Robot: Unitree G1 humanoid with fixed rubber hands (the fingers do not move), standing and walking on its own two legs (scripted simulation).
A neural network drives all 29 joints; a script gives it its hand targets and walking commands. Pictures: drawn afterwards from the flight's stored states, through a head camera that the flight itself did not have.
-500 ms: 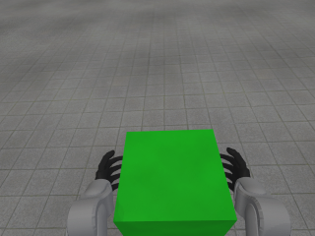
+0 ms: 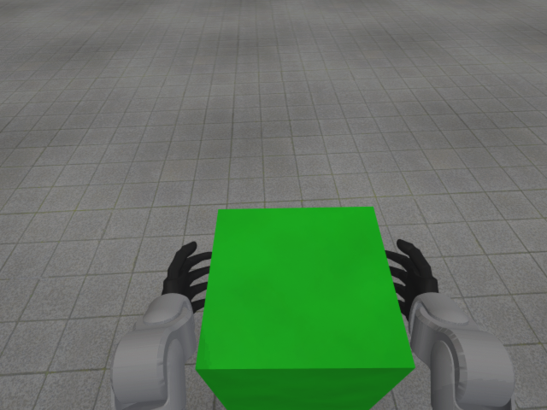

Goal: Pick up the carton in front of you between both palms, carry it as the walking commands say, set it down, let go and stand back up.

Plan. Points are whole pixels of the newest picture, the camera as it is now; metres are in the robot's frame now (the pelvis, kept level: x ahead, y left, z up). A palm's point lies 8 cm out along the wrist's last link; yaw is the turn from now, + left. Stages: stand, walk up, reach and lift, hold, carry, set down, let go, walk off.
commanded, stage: carry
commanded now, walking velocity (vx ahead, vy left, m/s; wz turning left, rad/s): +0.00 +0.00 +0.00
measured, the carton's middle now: (296, 316) +0.26 +0.00 +0.02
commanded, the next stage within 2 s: none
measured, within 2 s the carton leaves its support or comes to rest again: neither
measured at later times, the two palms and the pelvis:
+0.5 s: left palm (202, 253) +0.34 +0.14 +0.07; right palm (400, 248) +0.34 -0.16 +0.07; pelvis +0.08 -0.02 +0.00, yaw +1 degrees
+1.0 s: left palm (205, 281) +0.32 +0.14 +0.01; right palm (392, 277) +0.33 -0.16 +0.01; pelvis +0.04 -0.02 -0.01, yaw +1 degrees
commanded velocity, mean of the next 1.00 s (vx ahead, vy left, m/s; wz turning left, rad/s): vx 0.00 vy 0.00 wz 0.00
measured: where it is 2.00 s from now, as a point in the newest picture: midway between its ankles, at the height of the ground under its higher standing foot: outside the picture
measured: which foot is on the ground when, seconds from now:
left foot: down 0.00-1.00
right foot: down 0.00-1.00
